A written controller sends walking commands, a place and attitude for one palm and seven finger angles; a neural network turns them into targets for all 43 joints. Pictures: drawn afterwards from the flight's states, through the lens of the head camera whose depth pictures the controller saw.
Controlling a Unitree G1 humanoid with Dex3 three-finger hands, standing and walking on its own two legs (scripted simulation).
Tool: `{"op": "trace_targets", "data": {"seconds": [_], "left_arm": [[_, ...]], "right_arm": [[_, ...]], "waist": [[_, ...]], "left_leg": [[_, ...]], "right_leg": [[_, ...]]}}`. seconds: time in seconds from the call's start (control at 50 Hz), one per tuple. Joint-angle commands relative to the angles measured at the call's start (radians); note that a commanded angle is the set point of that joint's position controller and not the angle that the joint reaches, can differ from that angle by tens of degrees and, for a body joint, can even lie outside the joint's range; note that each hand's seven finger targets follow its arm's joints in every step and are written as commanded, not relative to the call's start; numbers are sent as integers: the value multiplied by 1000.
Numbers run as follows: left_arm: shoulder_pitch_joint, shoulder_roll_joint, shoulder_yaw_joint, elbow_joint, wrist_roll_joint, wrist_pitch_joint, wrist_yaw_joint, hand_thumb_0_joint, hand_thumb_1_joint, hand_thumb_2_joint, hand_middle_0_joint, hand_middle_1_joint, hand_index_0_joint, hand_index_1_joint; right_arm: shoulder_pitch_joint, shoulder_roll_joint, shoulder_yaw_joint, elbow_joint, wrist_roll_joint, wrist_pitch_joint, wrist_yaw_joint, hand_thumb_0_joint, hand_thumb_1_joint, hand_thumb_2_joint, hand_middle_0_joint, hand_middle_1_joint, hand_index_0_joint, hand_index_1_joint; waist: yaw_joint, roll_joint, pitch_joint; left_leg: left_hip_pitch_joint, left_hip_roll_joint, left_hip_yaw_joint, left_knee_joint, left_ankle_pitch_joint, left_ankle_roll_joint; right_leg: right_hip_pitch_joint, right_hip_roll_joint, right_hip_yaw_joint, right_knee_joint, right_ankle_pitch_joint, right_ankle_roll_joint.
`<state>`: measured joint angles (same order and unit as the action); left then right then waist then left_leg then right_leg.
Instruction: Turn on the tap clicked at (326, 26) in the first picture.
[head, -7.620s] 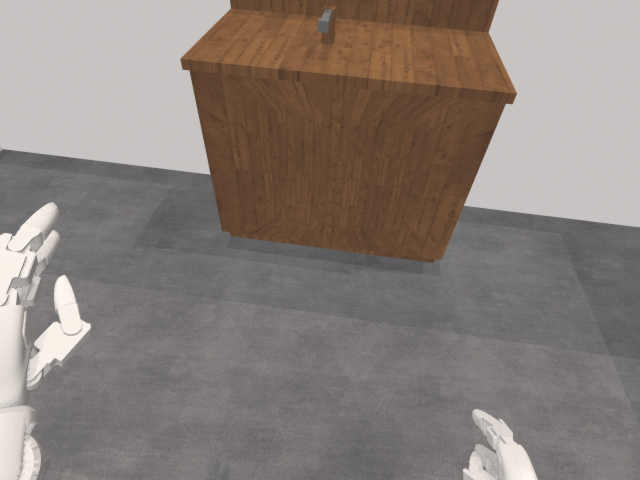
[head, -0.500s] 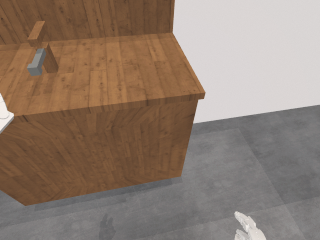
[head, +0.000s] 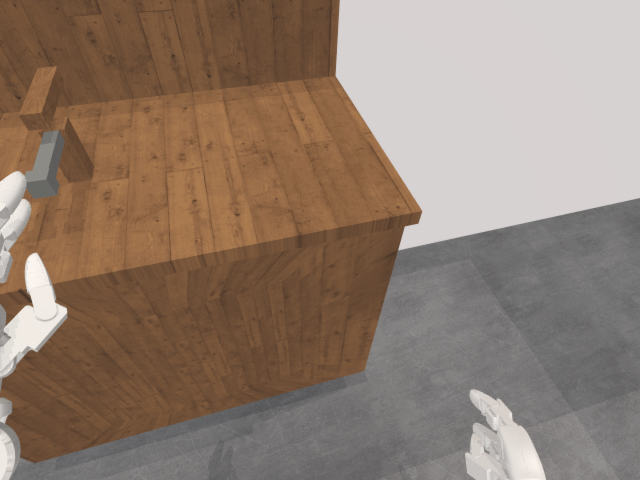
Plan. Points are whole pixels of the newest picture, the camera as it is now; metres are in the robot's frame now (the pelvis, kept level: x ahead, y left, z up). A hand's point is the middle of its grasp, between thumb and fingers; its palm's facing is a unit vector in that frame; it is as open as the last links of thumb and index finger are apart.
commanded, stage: shuffle to correct the standing spot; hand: left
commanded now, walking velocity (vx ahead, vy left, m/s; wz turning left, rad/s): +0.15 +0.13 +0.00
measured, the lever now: (41, 183) +0.44 +0.40 +0.12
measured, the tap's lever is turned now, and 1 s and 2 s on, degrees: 0 0 0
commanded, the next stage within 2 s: come to a stop and stand still in 0.38 s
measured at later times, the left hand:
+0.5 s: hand (20, 252) +0.29 +0.32 +0.17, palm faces +0.42 -0.83 -0.36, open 7.4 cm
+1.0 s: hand (39, 205) +0.37 +0.36 +0.15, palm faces +0.35 -0.87 -0.34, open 7.4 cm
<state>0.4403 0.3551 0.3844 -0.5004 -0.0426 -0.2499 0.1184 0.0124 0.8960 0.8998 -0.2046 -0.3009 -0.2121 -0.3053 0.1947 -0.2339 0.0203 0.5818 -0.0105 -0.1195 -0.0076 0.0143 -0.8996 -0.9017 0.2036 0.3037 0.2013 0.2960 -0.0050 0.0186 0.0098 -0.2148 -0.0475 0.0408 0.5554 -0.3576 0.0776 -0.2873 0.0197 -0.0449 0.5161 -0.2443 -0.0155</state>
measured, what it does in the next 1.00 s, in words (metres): walks ahead: left foot, then right foot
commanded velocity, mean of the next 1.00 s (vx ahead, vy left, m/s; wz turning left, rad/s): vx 0.01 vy -0.01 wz -0.05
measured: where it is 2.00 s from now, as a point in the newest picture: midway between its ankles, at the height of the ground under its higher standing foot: outside the picture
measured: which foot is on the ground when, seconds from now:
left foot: down 0.00-0.26, up 0.28-0.44, down 0.46-1.00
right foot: down 0.00-0.48, up 0.50-0.68, down 0.70-1.00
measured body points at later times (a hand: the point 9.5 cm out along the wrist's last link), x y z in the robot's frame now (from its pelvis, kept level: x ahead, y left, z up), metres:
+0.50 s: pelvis +0.08 +0.08 -0.03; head +0.10 +0.10 +0.42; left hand +0.26 +0.37 +0.18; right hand +0.26 -0.17 -0.10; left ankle +0.18 +0.21 -0.74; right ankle +0.02 -0.10 -0.72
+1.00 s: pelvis +0.12 +0.12 +0.01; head +0.14 +0.13 +0.46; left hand +0.35 +0.40 +0.17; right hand +0.27 -0.14 -0.08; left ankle +0.15 +0.22 -0.73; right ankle +0.10 +0.02 -0.73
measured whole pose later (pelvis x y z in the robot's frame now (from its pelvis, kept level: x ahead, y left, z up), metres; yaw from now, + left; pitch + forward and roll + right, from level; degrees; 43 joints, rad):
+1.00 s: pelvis +0.12 +0.12 +0.01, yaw -6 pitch +0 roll -1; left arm 0.41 0.32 0.36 -0.45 -0.06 -0.06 0.13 0.01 0.89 0.90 -0.21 -0.30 -0.21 -0.31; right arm 0.20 -0.23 0.01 0.61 0.01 -0.08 -0.07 0.02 -0.90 -0.90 0.20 0.30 0.20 0.30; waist 0.02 0.00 0.03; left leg -0.26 0.01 0.05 0.50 -0.24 0.02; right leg -0.20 0.04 -0.02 0.46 -0.26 -0.03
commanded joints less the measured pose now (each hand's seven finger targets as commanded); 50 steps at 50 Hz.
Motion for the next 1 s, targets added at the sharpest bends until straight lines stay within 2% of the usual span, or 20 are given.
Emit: {"op": "trace_targets", "data": {"seconds": [0.0,0.12,0.18,0.2,0.22,0.24,0.28,0.34,0.4,0.42,0.46,0.5,0.54,0.6,0.64,0.74,0.78,0.86,0.9,0.98], "left_arm": [[-41,157,97,-93,-13,-21,14,0,900,900,-200,-300,-200,-300],[-182,208,86,-262,-5,-27,6,0,900,900,-200,-300,-200,-300],[-147,215,106,-297,-5,-17,15,0,900,900,-200,-300,-200,-300],[-94,219,122,-279,-10,-15,24,0,900,900,-200,-300,-200,-300],[-63,225,132,-274,-23,-24,31,0,900,900,-200,-300,-200,-300],[-56,207,138,-259,-31,-49,41,0,900,900,-200,-300,-200,-300],[87,208,170,-178,-28,-46,38,0,900,900,-200,-300,-200,-300],[-32,178,133,-251,-20,-68,22,0,900,900,-200,-300,-200,-300],[-146,170,100,-255,-18,-40,11,0,900,900,-200,-300,-200,-300],[-179,172,94,-263,-17,-33,12,0,900,900,-200,-300,-200,-300],[-244,175,101,-270,-15,-29,19,0,900,900,-200,-300,-200,-300],[-296,229,140,-202,1,-30,24,0,900,900,-200,-300,-200,-300],[-279,208,140,-254,0,-20,26,0,900,900,-200,-300,-200,-300],[-144,196,140,-350,-12,-13,20,0,900,900,-200,-300,-200,-300],[-31,173,131,-333,-9,12,15,0,900,900,-200,-300,-200,-300],[64,161,152,-138,-40,92,7,0,900,900,-200,-300,-200,-300],[65,168,153,-106,-42,106,15,0,900,900,-200,-300,-200,-300],[-103,158,86,-155,-29,93,21,0,900,900,-200,-300,-200,-300],[-108,157,63,-209,-17,97,26,0,900,900,-200,-300,-200,-300],[-135,171,54,-349,-9,84,37,0,900,900,-200,-300,-200,-300]], "right_arm": [[-79,-127,-59,-158,11,-16,-21,0,-900,-900,200,300,200,300],[-81,-107,-52,-191,2,-14,-13,0,-900,-900,200,300,200,300],[-100,-109,-57,-206,5,-19,6,0,-900,-900,200,300,200,300],[-108,-111,-64,-208,16,-17,11,0,-900,-900,200,300,200,300],[-124,-121,-84,-203,26,-24,14,0,-900,-900,200,300,200,300],[-111,-135,-86,-186,27,-26,19,0,-900,-900,200,300,200,300],[-87,-109,-73,-158,30,7,24,0,-900,-900,200,300,200,300],[-116,-65,-51,-150,20,27,29,0,-900,-900,200,300,200,300],[-105,-72,-68,-126,24,1,-8,0,-900,-900,200,300,200,300],[-95,-87,-79,-133,28,-8,-22,0,-900,-900,200,300,200,300],[-103,-125,-90,-168,18,-31,-36,0,-900,-900,200,300,200,300],[-129,-76,-61,-147,8,-57,-24,0,-900,-900,200,300,200,300],[-147,-66,-60,-143,18,-73,-12,0,-900,-900,200,300,200,300],[-142,-60,-49,-163,18,-98,9,0,-900,-900,200,300,200,300],[-118,-69,-43,-174,16,-92,20,0,-900,-900,200,300,200,300],[-77,-51,-46,-156,21,-29,-4,0,-900,-900,200,300,200,300],[-85,-53,-36,-147,23,-13,-19,0,-900,-900,200,300,200,300],[-131,-77,-35,-138,23,-26,-59,0,-900,-900,200,300,200,300],[-114,-87,-39,-156,19,-30,-71,0,-900,-900,200,300,200,300],[-123,-77,-44,-166,17,-41,-67,0,-900,-900,200,300,200,300]], "waist": [[-8,-27,-82],[-6,204,-97],[26,95,-162],[55,-71,-214],[76,-278,-237],[61,-281,-200],[52,-65,-85],[-6,-58,-6],[-19,-22,-45],[-27,75,-65],[-31,385,-56],[-10,214,-40],[6,125,-84],[19,247,-158],[23,203,-157],[6,-237,-91],[-5,-172,-104],[12,24,-120],[21,105,-169],[29,157,-209]], "left_leg": [[-50,124,-123,-86,270,-47],[214,184,-162,-60,812,-61],[1,135,-76,159,862,-107],[-229,76,-35,412,757,-126],[-499,-14,3,716,326,-140],[-652,16,-116,840,-188,-85],[-673,136,-250,758,-228,-54],[-243,165,-97,374,-2,-59],[157,53,60,135,199,-91],[208,57,24,73,152,-75],[86,321,-439,-261,-66,81],[-25,326,-485,-327,-45,137],[-26,320,-370,-278,68,117],[-26,291,-230,-250,52,41],[-91,263,-175,-199,15,-9],[-82,99,-28,134,45,-95],[-60,115,-35,93,113,-89],[58,166,-85,-118,348,-65],[120,186,-115,-112,654,-57],[180,191,-108,-109,805,-70]], "right_leg": [[81,-93,103,42,173,-47],[-115,-35,-32,171,-61,-12],[213,-60,-23,43,169,-68],[440,-153,123,28,394,-152],[624,-325,387,5,604,-286],[644,-431,476,-26,652,-313],[464,-453,409,-46,493,-221],[-11,-313,154,-109,350,-137],[-174,-154,5,22,67,-54],[-175,-121,1,154,14,-41],[-230,38,0,639,-366,27],[-216,-10,81,723,-303,20],[-135,-54,89,550,-272,23],[36,-29,28,192,-221,15],[164,-5,4,-31,-52,8],[-14,-209,296,-281,-103,-107],[-1,-197,238,-234,27,-105],[47,-59,88,-128,206,4],[82,-28,43,-60,339,18],[97,-20,34,-64,261,15]]}}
